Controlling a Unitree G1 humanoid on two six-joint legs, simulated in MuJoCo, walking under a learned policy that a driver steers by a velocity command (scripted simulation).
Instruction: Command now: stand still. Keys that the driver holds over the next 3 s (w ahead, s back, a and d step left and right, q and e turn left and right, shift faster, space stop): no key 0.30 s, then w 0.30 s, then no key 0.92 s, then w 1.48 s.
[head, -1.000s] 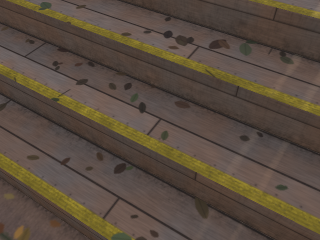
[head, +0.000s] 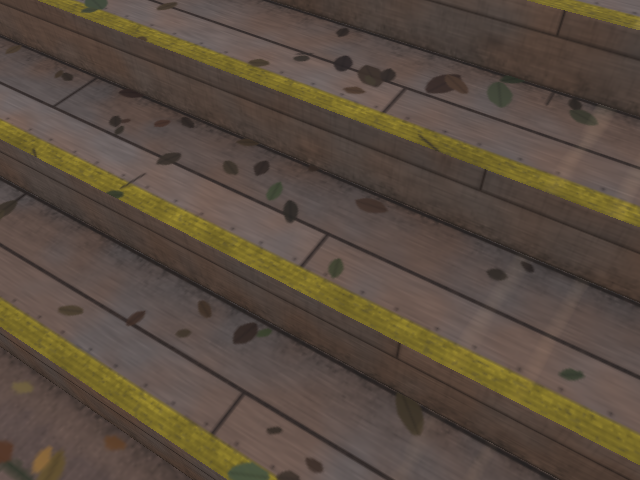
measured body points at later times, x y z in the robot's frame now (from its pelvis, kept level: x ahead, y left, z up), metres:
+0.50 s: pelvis +0.02 -0.01 +0.00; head +0.02 -0.02 +0.45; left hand +0.00 +0.23 -0.15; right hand -0.01 -0.26 -0.15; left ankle -0.02 +0.06 -0.74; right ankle -0.04 -0.14 -0.69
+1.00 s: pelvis +0.12 -0.09 +0.00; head +0.13 -0.11 +0.45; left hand +0.09 +0.13 -0.15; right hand +0.17 -0.32 -0.16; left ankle +0.12 +0.08 -0.72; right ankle +0.08 -0.15 -0.74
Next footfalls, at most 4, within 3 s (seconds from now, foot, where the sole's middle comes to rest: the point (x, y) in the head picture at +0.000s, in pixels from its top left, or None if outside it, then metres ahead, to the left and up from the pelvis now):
0.68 right None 0.12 -0.16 -0.78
1.04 left None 0.17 0.07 -0.78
1.90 left None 0.24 0.07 -0.78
2.26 right None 0.42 -0.12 -0.61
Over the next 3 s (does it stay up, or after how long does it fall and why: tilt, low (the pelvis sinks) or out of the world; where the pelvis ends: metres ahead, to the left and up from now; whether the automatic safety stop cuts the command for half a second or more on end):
stays up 0.67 0.06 0.17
